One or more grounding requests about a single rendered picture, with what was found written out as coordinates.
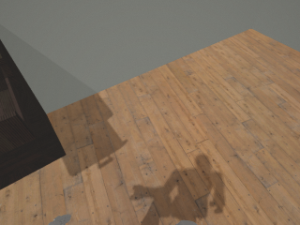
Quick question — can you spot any left robot hand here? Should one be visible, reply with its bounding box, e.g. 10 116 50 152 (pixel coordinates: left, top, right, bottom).
48 214 71 225

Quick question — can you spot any drawer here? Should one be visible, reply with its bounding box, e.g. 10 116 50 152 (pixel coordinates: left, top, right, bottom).
0 66 36 155

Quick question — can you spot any cabinet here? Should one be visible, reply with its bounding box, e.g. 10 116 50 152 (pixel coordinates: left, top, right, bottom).
0 39 66 190

